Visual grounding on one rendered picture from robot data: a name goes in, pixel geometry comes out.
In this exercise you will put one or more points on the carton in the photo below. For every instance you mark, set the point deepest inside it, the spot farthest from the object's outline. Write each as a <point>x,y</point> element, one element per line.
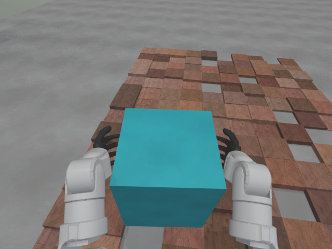
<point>167,170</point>

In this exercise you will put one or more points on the left robot forearm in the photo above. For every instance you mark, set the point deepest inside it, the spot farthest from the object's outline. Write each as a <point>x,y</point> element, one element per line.
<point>84,214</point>

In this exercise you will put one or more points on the right robot forearm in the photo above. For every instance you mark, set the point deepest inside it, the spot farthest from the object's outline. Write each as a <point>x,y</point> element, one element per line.
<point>251,221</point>

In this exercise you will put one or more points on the robot left hand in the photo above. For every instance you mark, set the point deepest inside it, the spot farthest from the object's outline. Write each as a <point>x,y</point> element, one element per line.
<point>101,140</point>

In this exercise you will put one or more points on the robot right hand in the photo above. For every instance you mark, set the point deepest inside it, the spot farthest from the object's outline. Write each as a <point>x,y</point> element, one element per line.
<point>232,144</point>

